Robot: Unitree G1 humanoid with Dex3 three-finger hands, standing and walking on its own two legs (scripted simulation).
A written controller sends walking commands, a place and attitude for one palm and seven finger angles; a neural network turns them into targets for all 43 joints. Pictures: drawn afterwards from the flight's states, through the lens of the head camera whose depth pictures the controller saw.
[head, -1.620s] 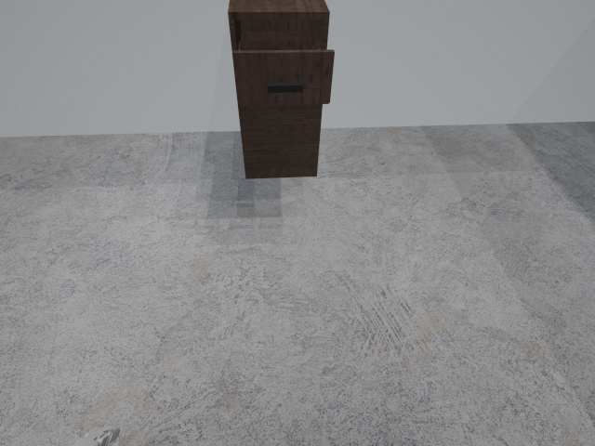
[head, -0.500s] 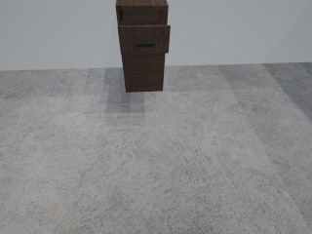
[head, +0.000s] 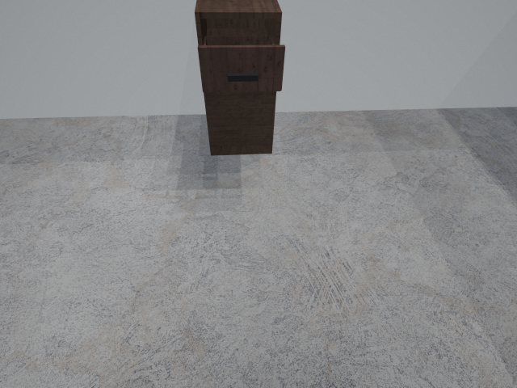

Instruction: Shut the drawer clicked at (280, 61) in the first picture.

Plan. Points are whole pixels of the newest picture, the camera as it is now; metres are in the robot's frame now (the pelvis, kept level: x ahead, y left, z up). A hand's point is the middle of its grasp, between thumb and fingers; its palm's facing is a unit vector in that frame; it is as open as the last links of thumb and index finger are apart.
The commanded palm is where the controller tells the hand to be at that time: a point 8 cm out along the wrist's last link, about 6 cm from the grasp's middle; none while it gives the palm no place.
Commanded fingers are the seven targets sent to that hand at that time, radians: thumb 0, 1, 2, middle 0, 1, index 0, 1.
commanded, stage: walk to a spot facing it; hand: left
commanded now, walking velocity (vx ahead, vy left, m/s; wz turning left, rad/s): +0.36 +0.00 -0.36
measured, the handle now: (242, 74) +1.21 +0.13 -0.10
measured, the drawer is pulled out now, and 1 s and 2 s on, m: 0.30 0.30 0.30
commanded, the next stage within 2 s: turn to face it in 1.48 s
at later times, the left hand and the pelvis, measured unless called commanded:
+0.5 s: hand (195, 365) +0.21 +0.14 -0.19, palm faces -0.12 -0.97 -0.20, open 7.4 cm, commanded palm none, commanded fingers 0.00 0.90 0.90 -0.20 -0.30 -0.20 -0.30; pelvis +0.13 -0.04 -0.03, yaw -9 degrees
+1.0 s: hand (197, 297) +0.34 +0.16 -0.20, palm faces -0.14 -0.98 -0.12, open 7.4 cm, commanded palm none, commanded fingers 0.00 0.90 0.90 -0.20 -0.30 -0.20 -0.30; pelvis +0.35 -0.01 -0.01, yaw -13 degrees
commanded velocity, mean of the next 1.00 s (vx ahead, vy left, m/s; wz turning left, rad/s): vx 0.37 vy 0.00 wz -0.21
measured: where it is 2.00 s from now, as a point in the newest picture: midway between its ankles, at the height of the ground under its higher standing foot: (299, 286)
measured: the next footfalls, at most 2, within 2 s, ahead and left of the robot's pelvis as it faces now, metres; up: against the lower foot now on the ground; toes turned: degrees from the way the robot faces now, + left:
right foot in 0.44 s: +0.21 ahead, -0.16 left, +0.00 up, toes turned -15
left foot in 0.86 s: +0.45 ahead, +0.05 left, +0.00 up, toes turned -1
